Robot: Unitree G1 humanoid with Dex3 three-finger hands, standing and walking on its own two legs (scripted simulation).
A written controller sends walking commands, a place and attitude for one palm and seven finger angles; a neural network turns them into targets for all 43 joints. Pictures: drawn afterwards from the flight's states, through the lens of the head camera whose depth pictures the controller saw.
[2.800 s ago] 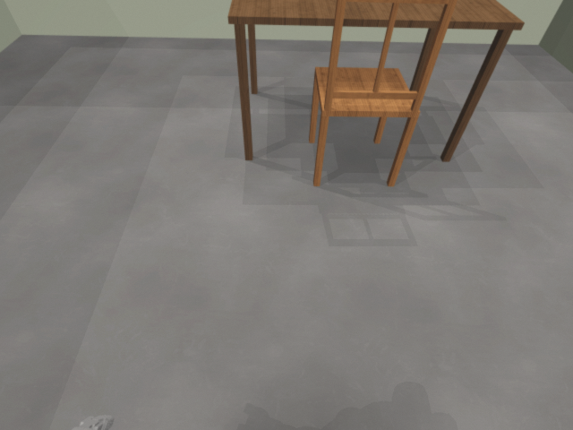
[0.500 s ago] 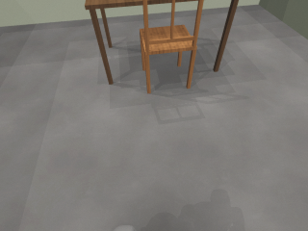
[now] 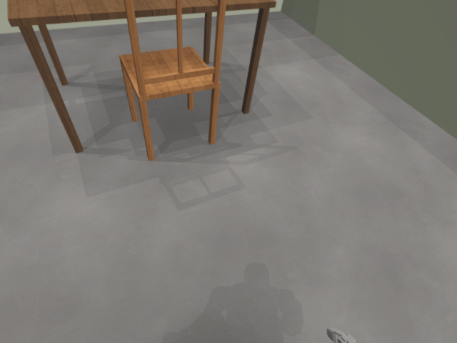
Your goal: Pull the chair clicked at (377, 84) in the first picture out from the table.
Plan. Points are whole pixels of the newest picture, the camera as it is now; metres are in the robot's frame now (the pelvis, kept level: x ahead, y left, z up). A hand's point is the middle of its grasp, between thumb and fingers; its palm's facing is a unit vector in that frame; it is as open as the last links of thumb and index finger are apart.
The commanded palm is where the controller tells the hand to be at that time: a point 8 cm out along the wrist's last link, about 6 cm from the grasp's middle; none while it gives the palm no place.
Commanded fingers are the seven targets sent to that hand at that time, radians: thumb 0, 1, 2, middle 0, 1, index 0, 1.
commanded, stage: walk to a spot facing it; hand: left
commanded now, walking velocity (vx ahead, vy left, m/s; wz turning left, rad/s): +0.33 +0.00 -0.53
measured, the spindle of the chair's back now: (179, 37) +1.24 +0.32 -0.07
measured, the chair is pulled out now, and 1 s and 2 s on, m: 0.00 0.00 0.00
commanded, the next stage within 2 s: turn to face it in 1.54 s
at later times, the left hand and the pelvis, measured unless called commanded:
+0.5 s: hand (209, 231) +0.40 +0.07 -0.17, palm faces -0.36 -0.93 -0.12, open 7.4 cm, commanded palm none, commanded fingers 0.00 0.90 0.90 -0.20 -0.30 -0.20 -0.30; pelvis +0.20 -0.03 -0.02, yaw -16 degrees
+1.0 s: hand (180, 214) +0.45 +0.16 -0.18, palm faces -0.32 -0.93 -0.16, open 7.3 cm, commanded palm none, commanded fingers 0.00 0.90 0.90 -0.20 -0.30 -0.20 -0.30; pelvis +0.40 -0.03 +0.00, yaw -25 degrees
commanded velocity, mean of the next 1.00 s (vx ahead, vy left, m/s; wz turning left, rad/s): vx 0.36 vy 0.00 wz -0.33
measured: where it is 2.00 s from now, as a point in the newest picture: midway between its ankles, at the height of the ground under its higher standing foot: (275, 245)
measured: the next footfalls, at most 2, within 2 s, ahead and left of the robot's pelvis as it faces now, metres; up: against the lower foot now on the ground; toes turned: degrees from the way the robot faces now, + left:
right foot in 0.46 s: +0.29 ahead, -0.12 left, +0.00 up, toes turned -23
left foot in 0.88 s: +0.51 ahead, +0.04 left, +0.00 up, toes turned -13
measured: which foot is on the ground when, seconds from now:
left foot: down 0.00-0.46, up 0.48-0.86, down 0.88-1.00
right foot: up 0.00-0.44, down 0.46-0.90, up 0.92-1.00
